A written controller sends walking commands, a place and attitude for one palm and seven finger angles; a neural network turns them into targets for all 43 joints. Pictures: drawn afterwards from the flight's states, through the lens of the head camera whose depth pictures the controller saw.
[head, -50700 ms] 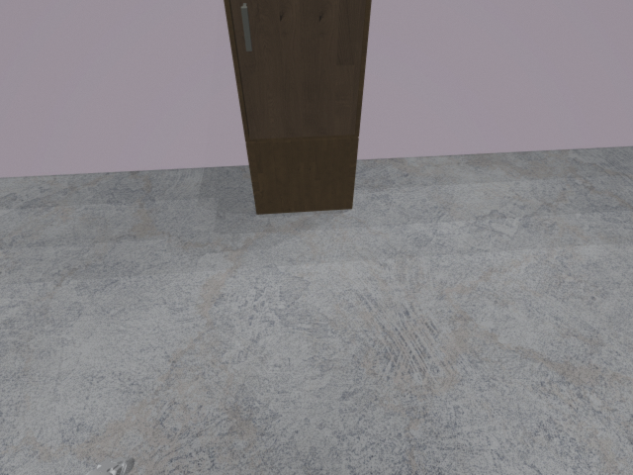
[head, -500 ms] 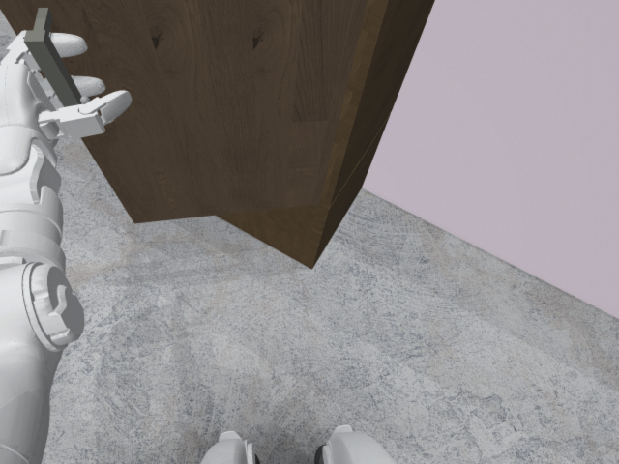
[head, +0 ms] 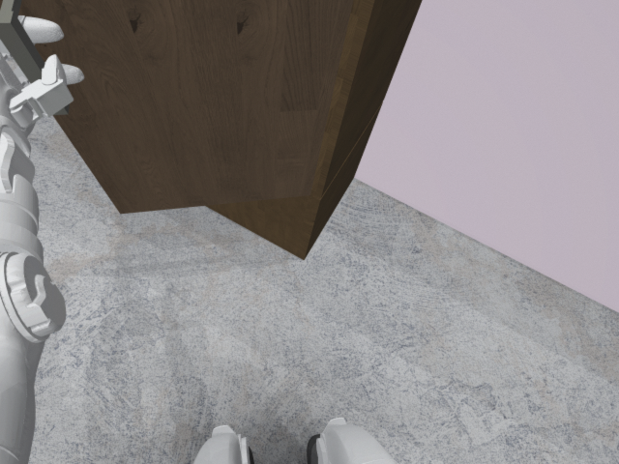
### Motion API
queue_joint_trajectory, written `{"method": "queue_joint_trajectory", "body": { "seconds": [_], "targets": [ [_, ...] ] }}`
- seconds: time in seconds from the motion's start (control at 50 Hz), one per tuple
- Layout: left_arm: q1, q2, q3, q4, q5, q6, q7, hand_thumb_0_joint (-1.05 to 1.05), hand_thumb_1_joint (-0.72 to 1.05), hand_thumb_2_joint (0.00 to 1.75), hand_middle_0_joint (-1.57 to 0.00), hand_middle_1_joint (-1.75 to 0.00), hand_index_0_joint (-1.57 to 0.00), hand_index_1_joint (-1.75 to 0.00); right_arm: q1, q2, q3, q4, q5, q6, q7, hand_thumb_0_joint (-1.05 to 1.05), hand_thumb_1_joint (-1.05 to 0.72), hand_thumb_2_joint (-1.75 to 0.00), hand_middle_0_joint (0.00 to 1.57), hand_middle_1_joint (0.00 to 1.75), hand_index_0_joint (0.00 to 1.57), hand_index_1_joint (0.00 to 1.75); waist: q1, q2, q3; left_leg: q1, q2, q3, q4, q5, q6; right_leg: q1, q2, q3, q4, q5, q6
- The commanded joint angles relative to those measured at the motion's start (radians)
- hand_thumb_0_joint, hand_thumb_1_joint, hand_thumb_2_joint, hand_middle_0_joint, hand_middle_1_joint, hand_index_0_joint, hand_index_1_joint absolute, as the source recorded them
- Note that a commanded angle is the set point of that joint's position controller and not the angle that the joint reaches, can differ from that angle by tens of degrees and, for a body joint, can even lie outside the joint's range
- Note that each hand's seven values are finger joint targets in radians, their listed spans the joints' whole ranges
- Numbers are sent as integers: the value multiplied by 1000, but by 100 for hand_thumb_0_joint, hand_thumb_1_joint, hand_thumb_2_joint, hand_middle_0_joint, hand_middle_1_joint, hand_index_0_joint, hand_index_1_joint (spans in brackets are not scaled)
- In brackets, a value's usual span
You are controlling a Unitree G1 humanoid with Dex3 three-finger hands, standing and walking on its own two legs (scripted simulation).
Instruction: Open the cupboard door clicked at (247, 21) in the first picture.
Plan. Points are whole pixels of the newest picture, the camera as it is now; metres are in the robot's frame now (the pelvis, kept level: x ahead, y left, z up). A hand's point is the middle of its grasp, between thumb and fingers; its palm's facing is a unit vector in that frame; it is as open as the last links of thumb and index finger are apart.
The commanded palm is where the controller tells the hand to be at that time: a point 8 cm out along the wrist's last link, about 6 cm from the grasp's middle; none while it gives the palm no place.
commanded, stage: pull the door open along its arc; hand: left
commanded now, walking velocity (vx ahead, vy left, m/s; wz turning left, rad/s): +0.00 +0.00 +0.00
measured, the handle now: (37, 56) +0.59 +0.25 +0.12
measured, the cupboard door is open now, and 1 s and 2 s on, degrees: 39 49 73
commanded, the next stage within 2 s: none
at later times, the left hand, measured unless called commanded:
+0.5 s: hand (69, 138) +0.47 +0.20 +0.11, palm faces +0.18 -0.98 +0.09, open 5.5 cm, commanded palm +0.44 +0.25 +0.11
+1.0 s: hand (87, 124) +0.49 +0.19 +0.11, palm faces +0.56 -0.83 -0.01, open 5.3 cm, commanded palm +0.43 +0.21 +0.11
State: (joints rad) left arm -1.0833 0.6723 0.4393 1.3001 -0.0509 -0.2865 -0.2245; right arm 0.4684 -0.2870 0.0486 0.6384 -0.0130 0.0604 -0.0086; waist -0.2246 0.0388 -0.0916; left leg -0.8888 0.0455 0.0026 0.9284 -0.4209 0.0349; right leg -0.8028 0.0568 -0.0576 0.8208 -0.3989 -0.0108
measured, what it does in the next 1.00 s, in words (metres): stands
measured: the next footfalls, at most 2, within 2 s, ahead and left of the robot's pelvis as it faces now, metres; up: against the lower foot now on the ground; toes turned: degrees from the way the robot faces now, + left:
none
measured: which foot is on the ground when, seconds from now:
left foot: down 0.00-1.00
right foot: down 0.00-1.00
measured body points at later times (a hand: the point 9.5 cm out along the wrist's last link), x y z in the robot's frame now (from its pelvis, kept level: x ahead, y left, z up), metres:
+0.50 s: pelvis +0.01 +0.00 +0.01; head +0.08 +0.02 +0.46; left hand +0.46 +0.26 +0.11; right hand +0.07 -0.26 -0.10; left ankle +0.00 +0.09 -0.69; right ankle -0.01 -0.12 -0.69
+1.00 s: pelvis -0.02 -0.02 +0.01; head +0.07 -0.01 +0.45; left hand +0.46 +0.23 +0.11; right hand -0.06 -0.28 -0.11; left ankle +0.00 +0.09 -0.69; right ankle -0.01 -0.12 -0.69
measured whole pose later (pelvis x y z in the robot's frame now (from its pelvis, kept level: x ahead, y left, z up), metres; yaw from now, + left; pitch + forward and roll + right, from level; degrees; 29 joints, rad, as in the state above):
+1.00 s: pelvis -0.02 -0.02 +0.01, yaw +1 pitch +17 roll -2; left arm -0.93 0.35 0.44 1.18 0.04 -0.36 0.43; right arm 0.47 -0.25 0.00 0.74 -0.07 0.02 0.03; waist -0.17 0.04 -0.12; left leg -0.81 0.04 0.00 0.88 -0.38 0.01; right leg -0.74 0.05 -0.06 0.82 -0.39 -0.04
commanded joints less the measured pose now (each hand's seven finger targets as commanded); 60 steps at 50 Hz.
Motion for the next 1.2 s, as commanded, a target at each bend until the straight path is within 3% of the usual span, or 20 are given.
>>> {"method": "queue_joint_trajectory", "body": {
  "seconds": [0.0,0.06,0.2,0.28,0.38,0.4,0.42,0.44,0.46,0.48,0.52,0.56,0.58,0.66,0.68,0.78,0.82,0.92,1.06,1.18],
  "targets": [
    [-355,235,32,-239,-30,-66,-12,0,90,90,-40,-135,-40,-135,205,-184,-74,-37,-4,-6,-15,0,-90,-90,20,30,20,30,26,154,-506,468,-9,-65,-71,506,0,155,20,25,-75,409,0],
    [-258,195,24,-256,-50,-53,-23,0,90,90,-40,-135,-40,-135,189,-181,-78,-55,1,0,-11,0,-90,-90,20,30,20,30,46,113,-473,443,-10,-52,-84,486,2,186,22,22,-81,415,1],
    [-13,125,41,-477,-109,-50,-23,0,90,90,-40,-135,-40,-135,139,-166,-96,-106,18,6,3,0,-90,-90,20,30,20,30,114,110,-517,513,-10,-32,-110,636,0,289,23,18,-86,545,-2],
    [203,16,2,-635,-149,-33,-7,0,90,90,-40,-135,-40,-135,83,-148,-103,-146,32,-3,12,0,-90,-90,20,30,20,30,152,78,-479,528,-13,-21,-132,700,2,349,18,15,-97,595,-4],
    [17,-5,-31,-624,-128,-14,46,0,90,90,-40,-135,-40,-135,54,-146,-102,-107,36,-6,-4,0,-90,-90,20,30,20,30,91,12,-303,472,-18,-25,-150,525,3,276,13,19,-118,499,2],
    [-23,-9,-34,-601,-121,-16,57,0,90,90,-40,-135,-40,-135,49,-144,-101,-99,33,-10,-6,0,-90,-90,20,30,20,30,88,26,-312,479,-20,-30,-152,504,0,264,9,22,-115,475,2],
    [-108,-16,98,-606,-161,-12,200,0,90,90,-40,-135,-40,-135,13,-113,-94,-95,24,-24,-13,0,-90,-90,20,30,20,30,149,43,-286,435,-28,-39,-155,489,-11,257,7,11,-117,435,1],
    [-133,-81,38,-552,-131,-1,275,0,90,90,-40,-135,-40,-135,7,-113,-90,-77,15,-34,-9,0,-90,-90,20,30,20,30,108,48,-270,432,-27,-43,-155,432,-19,218,5,9,-110,380,7],
    [-118,-132,20,-519,-116,-1,323,0,90,90,-40,-135,-40,-135,10,-108,-91,-67,11,-43,-4,0,-90,-90,20,30,20,30,108,36,-258,429,-24,-56,-157,409,-27,189,4,0,-104,336,4],
    [-138,-121,36,-519,-88,-13,372,0,90,90,-40,-135,-40,-135,15,-110,-92,-60,-3,-52,0,0,-90,-90,20,30,20,30,110,21,-282,427,-25,-59,-144,409,-24,180,2,1,-91,324,3],
    [-185,-121,24,-518,-1,-36,479,0,90,90,-40,-135,-40,-135,11,-106,-90,-54,-28,-58,11,0,-90,-90,20,30,20,30,113,84,-369,446,-28,-59,-125,418,-30,156,-10,5,-61,308,2],
    [-232,-147,-22,-496,86,-57,552,0,90,90,-40,-135,-40,-135,17,-104,-93,-40,-48,-61,24,0,-90,-90,20,30,20,30,95,112,-418,469,-24,-68,-105,421,-35,110,-14,3,-43,285,0],
    [-255,-154,-15,-473,106,-64,592,0,90,90,-40,-135,-40,-135,28,-105,-97,-33,-57,-61,26,0,-90,-90,20,30,20,30,84,53,-429,452,-23,-79,-98,410,-31,108,-10,0,-40,274,2],
    [-348,-209,-25,-410,103,-71,696,0,90,90,-40,-135,-40,-135,12,-106,-102,-26,-63,-66,23,0,-90,-90,20,30,20,30,57,3,-454,400,-30,-63,-106,302,-23,148,-7,13,-68,232,11],
    [-358,-198,-19,-391,106,-77,701,0,90,90,-40,-135,-40,-135,25,-111,-104,-17,-67,-68,19,0,-90,-90,20,30,20,30,48,-30,-464,384,-31,-65,-101,293,-18,155,-6,16,-70,233,12],
    [-435,-153,-52,-353,168,-118,691,0,90,90,-40,-135,-40,-135,59,-114,-105,13,-73,-71,18,0,-90,-90,20,30,20,30,32,37,-452,390,-28,-61,-115,274,-13,142,-7,25,-87,219,6],
    [-447,-143,-53,-344,157,-135,678,0,90,90,-40,-135,-40,-135,63,-114,-106,20,-70,-74,16,0,-90,-90,20,30,20,30,27,41,-449,380,-29,-53,-119,248,-9,155,-7,34,-104,208,7],
    [-328,-151,-46,-337,121,-161,640,0,90,90,-40,-135,-40,-135,74,-115,-107,22,-61,-75,19,0,-90,-90,20,30,20,30,59,60,-444,379,-33,-35,-144,249,-6,219,-3,38,-129,227,1],
    [-114,-250,-75,-455,57,-155,621,0,90,90,-40,-135,-40,-135,57,-111,-120,3,-46,-71,29,0,-90,-90,20,30,20,30,101,42,-424,398,-39,-7,-175,301,-3,322,2,39,-160,314,-3],
    [125,-415,-165,-707,22,-127,641,0,90,90,-40,-135,-40,-135,8,-101,-134,-30,-39,-80,45,0,-90,-90,20,30,20,30,140,52,-426,510,-35,-5,-193,447,-10,361,6,12,-154,428,-12]
  ]
}}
